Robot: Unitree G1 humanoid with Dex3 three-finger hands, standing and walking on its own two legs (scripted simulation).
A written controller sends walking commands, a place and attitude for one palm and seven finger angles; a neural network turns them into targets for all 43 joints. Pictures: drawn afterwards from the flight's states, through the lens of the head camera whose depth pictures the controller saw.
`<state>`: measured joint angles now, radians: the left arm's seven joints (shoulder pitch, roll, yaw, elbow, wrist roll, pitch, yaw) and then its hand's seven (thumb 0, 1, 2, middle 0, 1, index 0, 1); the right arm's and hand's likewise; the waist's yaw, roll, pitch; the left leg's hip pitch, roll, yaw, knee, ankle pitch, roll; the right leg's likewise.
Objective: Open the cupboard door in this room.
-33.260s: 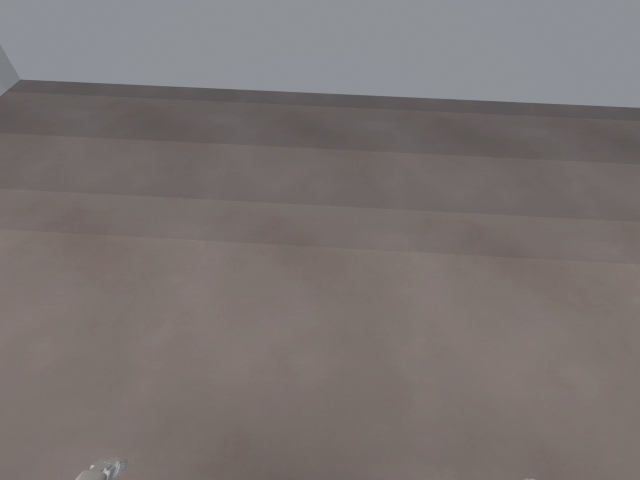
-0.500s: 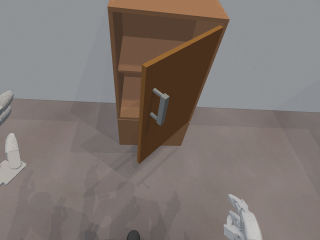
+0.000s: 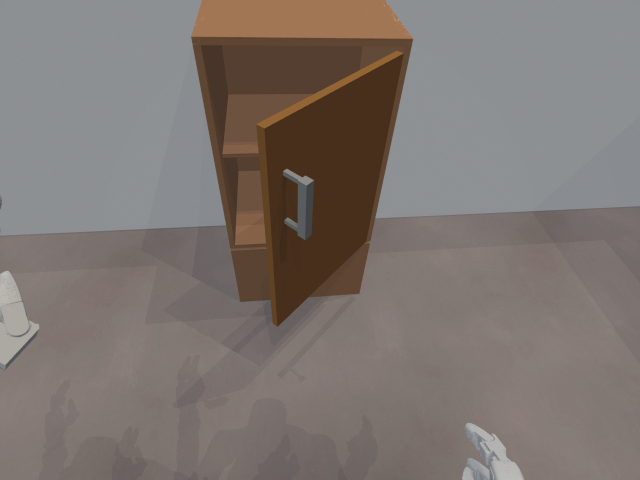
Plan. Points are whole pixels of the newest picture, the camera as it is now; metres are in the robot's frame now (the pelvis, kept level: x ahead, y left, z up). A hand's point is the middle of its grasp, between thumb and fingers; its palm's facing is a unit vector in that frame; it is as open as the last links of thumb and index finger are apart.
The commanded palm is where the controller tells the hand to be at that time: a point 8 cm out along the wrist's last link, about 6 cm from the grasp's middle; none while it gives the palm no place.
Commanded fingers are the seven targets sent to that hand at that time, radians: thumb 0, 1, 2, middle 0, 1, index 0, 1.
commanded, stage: stop stepping back and stand still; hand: left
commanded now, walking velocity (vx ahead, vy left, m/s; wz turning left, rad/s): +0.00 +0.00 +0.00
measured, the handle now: (297, 204) +0.59 +0.04 -0.01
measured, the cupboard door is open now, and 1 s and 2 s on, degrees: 44 44 44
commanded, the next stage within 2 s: let the arm hang, fingers relaxed in 0.44 s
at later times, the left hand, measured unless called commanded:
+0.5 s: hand (63, 327) +0.22 +0.24 +0.17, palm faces +0.38 -0.78 -0.50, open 7.4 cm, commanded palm +0.16 +0.28 +0.18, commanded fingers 0.00 0.90 0.90 -0.20 -0.30 -0.20 -0.30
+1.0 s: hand out of the picture -0.07 +0.17 -0.17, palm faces +0.07 -0.98 -0.19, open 7.1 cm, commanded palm none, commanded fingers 0.00 0.90 0.90 -0.20 -0.30 -0.20 -0.30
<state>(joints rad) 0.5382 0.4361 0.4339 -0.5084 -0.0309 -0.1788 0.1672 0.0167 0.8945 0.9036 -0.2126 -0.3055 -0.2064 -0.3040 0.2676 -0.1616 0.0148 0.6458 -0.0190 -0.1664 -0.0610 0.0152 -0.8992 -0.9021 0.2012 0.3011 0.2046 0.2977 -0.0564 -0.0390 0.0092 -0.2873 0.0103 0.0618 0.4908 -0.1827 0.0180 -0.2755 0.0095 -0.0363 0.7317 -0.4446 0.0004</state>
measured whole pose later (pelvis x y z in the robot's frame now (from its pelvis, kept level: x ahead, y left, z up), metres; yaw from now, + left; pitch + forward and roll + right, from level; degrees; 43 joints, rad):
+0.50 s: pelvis +0.01 -0.02 +0.00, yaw -1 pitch -1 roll +0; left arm 0.56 0.42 0.40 -0.47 -0.03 -0.19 0.15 0.01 0.89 0.90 -0.22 -0.31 -0.21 -0.30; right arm 0.17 -0.21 -0.01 0.59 0.00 -0.12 -0.07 0.01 -0.90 -0.90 0.20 0.30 0.20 0.30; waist -0.01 0.01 0.03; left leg -0.23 0.03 0.02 0.48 -0.23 -0.02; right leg -0.17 0.04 -0.07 0.46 -0.28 -0.06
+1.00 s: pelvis -0.02 -0.01 +0.00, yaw +3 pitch -2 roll -1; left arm 0.33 0.18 0.01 1.12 0.01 0.04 0.02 0.00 0.98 0.90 -0.21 -0.30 -0.20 -0.30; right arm 0.30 -0.16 0.01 1.11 -0.03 0.05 -0.02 0.01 -0.90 -0.90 0.20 0.30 0.20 0.30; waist 0.01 0.00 0.10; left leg -0.27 0.00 -0.03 0.47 -0.17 0.00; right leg -0.18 0.02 -0.13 0.44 -0.23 -0.05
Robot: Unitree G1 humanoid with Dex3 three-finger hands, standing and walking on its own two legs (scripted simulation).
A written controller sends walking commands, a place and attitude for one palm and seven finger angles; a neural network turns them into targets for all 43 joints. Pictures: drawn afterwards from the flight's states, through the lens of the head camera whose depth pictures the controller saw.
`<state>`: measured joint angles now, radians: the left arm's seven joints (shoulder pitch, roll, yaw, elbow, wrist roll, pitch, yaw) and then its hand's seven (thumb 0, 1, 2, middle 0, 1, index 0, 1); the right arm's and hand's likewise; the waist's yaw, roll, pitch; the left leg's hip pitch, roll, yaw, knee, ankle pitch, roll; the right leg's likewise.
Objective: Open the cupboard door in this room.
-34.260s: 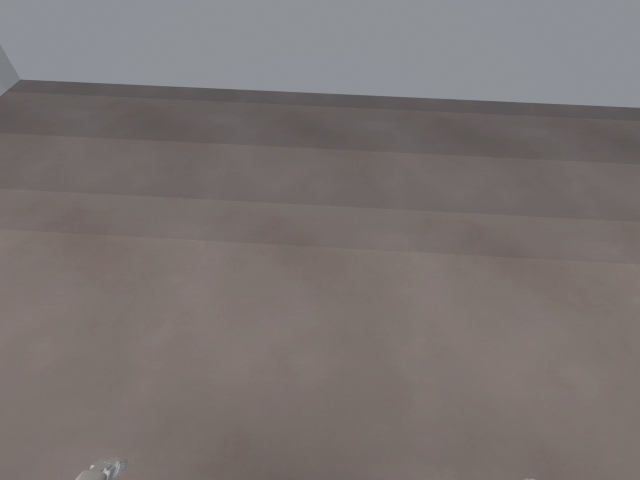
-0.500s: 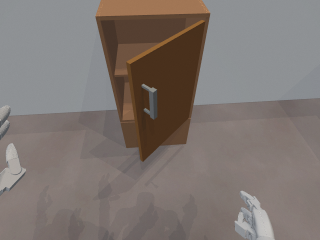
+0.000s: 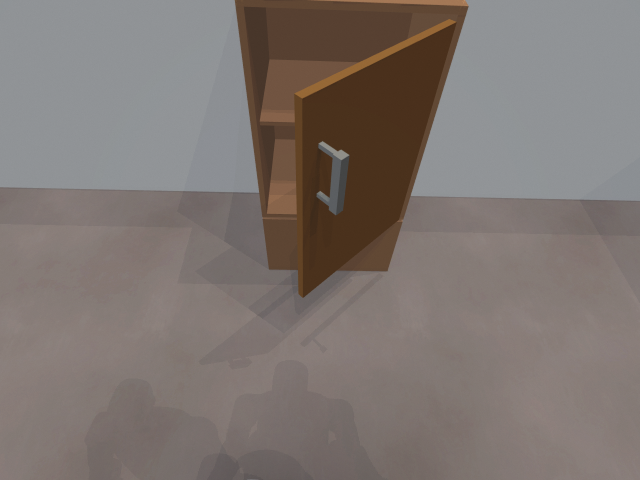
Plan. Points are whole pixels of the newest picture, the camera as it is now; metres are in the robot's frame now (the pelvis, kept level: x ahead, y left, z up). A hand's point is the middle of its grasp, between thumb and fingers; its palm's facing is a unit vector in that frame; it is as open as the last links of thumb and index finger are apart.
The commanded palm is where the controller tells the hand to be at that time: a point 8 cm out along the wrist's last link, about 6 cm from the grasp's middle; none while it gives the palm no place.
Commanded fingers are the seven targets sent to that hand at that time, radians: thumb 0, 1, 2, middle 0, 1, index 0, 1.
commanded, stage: let the arm hang, fingers relaxed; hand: left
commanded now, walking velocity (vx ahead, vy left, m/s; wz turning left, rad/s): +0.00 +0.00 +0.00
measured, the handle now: (330, 179) +0.61 +0.02 -0.02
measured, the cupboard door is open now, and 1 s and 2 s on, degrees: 44 44 44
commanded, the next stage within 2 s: look to check the result in 0.64 s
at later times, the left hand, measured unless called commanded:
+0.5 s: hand out of the picture +0.01 +0.18 -0.17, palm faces +0.03 -0.98 -0.19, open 7.3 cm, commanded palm none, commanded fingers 0.00 0.90 0.90 -0.20 -0.30 -0.20 -0.30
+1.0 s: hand out of the picture +0.01 +0.17 -0.17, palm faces +0.03 -0.98 -0.18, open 7.3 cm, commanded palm none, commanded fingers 0.00 0.90 0.90 -0.20 -0.30 -0.20 -0.30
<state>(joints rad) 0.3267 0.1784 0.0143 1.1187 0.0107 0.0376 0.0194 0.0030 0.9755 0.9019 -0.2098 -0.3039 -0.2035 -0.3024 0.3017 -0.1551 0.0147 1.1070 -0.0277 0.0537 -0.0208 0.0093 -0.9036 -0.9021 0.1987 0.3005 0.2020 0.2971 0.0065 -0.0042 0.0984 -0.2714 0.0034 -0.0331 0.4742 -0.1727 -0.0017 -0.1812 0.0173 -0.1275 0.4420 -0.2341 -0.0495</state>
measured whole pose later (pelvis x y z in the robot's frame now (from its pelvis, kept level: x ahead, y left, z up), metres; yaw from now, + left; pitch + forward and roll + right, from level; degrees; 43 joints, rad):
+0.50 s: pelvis +0.00 +0.01 +0.00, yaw -1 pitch -2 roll +0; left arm 0.27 0.12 0.02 1.13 0.02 0.01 0.04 0.01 0.93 0.90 -0.20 -0.30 -0.20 -0.30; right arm 0.30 -0.11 0.00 1.13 -0.03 0.02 -0.03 0.02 -0.92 -0.90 0.20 0.30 0.20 0.30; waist -0.01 0.01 0.04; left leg -0.24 -0.02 -0.01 0.44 -0.16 0.02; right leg -0.18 -0.01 -0.10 0.46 -0.25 -0.03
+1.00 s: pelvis +0.02 +0.01 +0.00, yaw -1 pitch -2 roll +0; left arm 0.28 0.12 0.01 1.16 0.01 0.00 0.03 0.00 0.91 0.90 -0.20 -0.30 -0.20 -0.30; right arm 0.26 -0.13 0.01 1.15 -0.02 0.02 -0.04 0.01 -0.91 -0.90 0.20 0.30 0.20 0.30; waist 0.00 0.01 0.07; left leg -0.20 -0.02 -0.01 0.41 -0.18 0.01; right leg -0.13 -0.01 -0.10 0.42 -0.25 -0.03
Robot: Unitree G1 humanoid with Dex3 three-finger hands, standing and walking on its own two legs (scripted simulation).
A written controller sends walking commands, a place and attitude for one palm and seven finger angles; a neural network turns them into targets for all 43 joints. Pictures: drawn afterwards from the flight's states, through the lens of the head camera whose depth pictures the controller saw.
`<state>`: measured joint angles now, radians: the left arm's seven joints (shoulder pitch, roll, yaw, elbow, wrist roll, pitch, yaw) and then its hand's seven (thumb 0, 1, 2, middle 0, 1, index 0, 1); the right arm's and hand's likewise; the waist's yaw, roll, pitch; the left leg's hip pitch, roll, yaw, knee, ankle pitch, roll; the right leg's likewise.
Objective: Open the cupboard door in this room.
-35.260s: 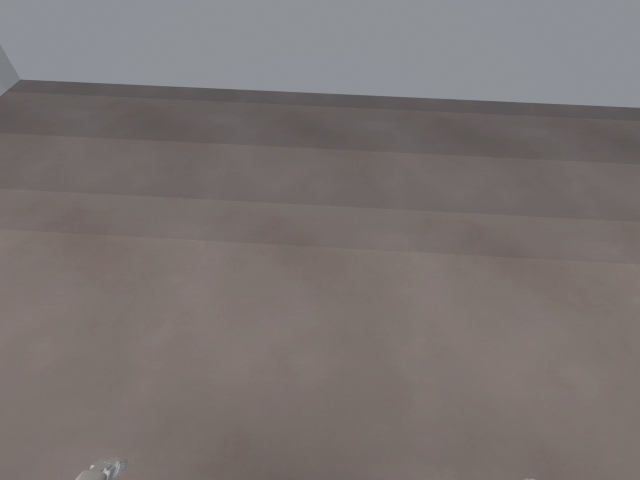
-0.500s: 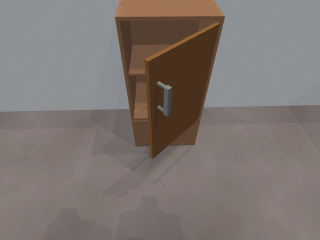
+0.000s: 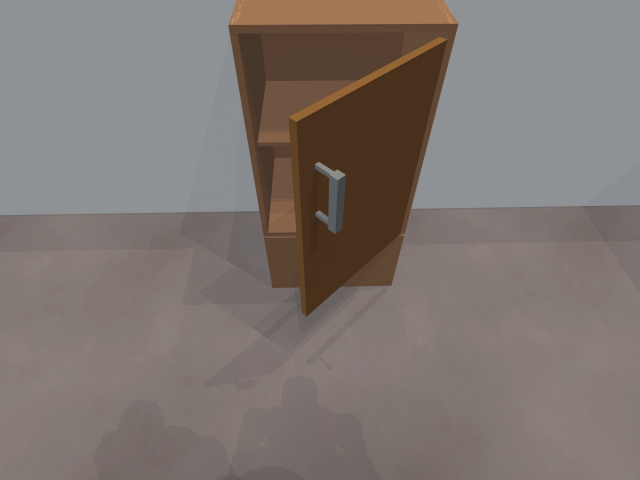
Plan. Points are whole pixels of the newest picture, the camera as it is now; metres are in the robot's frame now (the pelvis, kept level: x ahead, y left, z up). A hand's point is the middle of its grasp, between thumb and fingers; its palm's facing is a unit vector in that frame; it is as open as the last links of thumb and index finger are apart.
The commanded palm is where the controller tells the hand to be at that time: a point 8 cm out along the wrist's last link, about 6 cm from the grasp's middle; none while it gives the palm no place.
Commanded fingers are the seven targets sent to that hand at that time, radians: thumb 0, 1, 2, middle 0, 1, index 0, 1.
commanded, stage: look to check the result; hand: left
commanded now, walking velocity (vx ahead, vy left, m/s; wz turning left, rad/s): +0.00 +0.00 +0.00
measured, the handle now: (328, 198) +0.59 +0.02 -0.02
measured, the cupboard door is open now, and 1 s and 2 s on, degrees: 44 44 44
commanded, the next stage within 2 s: walk to a spot facing it in 0.26 s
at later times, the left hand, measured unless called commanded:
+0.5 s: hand out of the picture +0.01 +0.16 -0.18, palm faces +0.03 -0.98 -0.18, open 7.3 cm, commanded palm none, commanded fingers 0.00 0.90 0.90 -0.20 -0.30 -0.20 -0.30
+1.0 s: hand out of the picture +0.10 +0.16 -0.16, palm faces -0.18 -0.93 -0.31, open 7.3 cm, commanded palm none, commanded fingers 0.00 0.90 0.90 -0.20 -0.30 -0.20 -0.30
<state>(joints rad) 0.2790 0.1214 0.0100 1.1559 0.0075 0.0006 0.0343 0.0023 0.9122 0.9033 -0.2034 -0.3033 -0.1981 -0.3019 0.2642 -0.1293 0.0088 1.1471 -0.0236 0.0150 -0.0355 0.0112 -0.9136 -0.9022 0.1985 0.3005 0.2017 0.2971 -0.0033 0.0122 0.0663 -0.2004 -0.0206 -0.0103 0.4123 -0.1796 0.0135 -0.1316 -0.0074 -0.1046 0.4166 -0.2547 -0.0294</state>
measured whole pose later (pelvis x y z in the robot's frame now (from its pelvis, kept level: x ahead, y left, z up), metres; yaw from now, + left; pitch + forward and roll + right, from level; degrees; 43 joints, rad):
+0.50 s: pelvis +0.02 -0.01 +0.00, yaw -2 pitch -2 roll +0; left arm 0.28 0.12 0.02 1.14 0.01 0.01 0.03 0.00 0.91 0.90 -0.20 -0.30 -0.20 -0.30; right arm 0.25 -0.14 0.00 1.15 -0.02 0.02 -0.04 0.01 -0.91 -0.90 0.20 0.30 0.20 0.30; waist 0.00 0.01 0.07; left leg -0.18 0.00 0.01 0.42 -0.21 0.00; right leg -0.12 0.01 -0.08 0.42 -0.27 -0.04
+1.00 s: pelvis +0.00 -0.04 -0.01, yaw -15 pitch +1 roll +2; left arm 0.21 0.20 0.08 0.96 0.02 0.03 0.02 0.00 0.91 0.90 -0.20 -0.30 -0.20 -0.30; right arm 0.12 -0.23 -0.07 0.96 -0.02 0.06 -0.04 0.01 -0.90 -0.90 0.20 0.30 0.20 0.30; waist 0.02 0.03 0.11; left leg -0.45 0.03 0.01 1.07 -0.43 -0.05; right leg -0.25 0.08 0.05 0.53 -0.28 -0.09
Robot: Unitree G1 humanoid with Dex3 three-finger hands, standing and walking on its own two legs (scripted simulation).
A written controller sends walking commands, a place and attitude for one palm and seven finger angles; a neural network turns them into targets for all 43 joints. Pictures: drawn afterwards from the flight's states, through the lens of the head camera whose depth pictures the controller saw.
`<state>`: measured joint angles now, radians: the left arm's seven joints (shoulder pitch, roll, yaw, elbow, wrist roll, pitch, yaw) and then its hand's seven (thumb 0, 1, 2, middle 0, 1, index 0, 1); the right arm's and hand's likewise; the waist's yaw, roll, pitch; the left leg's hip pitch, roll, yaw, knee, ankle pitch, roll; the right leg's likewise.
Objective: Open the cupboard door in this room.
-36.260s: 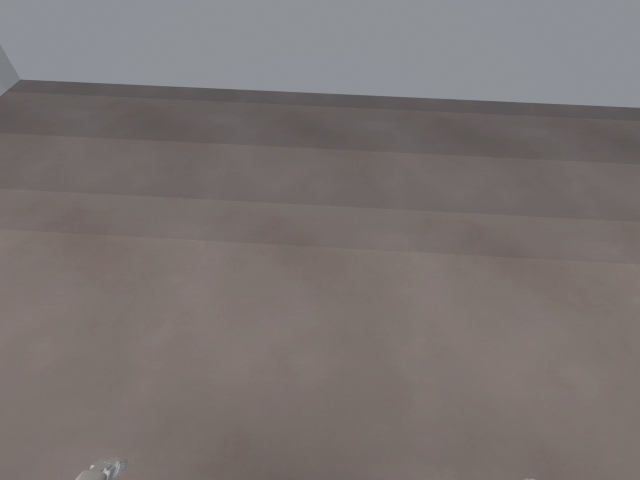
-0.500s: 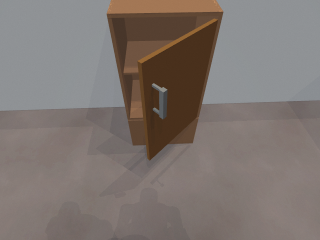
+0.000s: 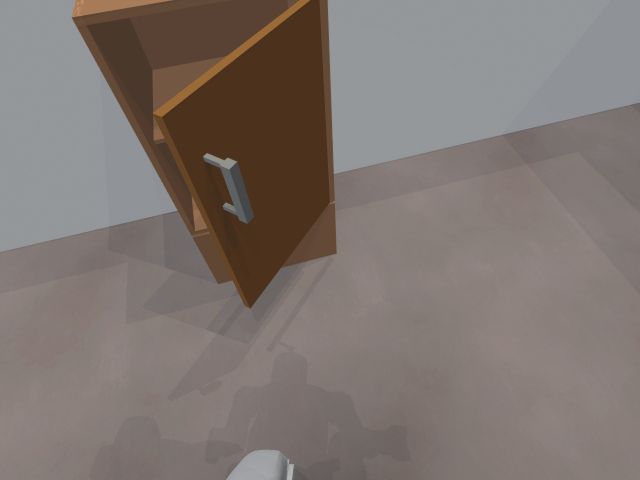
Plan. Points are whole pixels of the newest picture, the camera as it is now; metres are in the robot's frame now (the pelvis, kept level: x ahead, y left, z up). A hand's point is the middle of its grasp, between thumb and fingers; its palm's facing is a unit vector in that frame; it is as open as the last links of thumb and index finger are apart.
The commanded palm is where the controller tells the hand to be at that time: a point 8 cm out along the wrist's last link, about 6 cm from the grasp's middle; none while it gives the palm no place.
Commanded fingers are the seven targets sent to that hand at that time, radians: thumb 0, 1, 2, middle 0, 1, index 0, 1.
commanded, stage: walk to a spot facing it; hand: left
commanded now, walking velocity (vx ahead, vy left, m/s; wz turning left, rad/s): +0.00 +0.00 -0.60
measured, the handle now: (229, 189) +0.55 +0.21 -0.02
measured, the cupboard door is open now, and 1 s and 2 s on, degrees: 44 44 44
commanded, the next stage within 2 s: none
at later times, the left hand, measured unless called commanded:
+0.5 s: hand (169, 479) +0.13 +0.24 -0.17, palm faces -0.20 -0.95 -0.24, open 7.4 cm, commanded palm none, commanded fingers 0.00 0.90 0.90 -0.20 -0.30 -0.20 -0.30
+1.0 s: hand (268, 408) +0.23 +0.12 -0.17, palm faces -0.58 -0.79 -0.21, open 7.4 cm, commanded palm none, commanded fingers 0.00 0.90 0.90 -0.20 -0.30 -0.20 -0.30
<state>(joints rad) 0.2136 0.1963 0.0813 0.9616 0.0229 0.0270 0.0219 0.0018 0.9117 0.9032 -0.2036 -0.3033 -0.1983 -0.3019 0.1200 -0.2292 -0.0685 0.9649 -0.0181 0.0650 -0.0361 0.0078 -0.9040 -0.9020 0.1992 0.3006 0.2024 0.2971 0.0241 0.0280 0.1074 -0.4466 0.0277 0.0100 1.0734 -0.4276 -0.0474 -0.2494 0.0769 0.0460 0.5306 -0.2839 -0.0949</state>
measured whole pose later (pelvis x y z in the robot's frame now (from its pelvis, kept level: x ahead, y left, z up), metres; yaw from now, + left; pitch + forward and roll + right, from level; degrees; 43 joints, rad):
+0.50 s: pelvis +0.02 +0.05 +0.00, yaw -17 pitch +1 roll -1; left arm 0.21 0.26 0.10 0.91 0.03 0.06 -0.02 0.01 0.91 0.90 -0.20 -0.30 -0.20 -0.30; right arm 0.17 -0.19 -0.01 0.86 -0.03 0.02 -0.04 0.01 -0.90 -0.90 0.20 0.30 0.21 0.30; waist 0.04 -0.03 0.11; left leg -0.25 0.04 0.01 0.52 -0.29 -0.01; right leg -0.51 0.05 0.04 1.09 -0.46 0.04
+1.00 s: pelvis +0.03 +0.02 -0.01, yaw -36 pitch +1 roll -1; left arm 0.16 0.21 0.06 0.89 0.03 0.06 -0.01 0.00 0.91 0.90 -0.21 -0.30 -0.20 -0.30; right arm 0.23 -0.23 -0.05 0.88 -0.02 0.02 -0.02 0.01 -0.90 -0.90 0.20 0.30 0.20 0.30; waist -0.03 -0.01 0.08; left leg -0.32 0.04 0.04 0.62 -0.39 -0.05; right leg -0.33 0.06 0.11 0.60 -0.30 -0.01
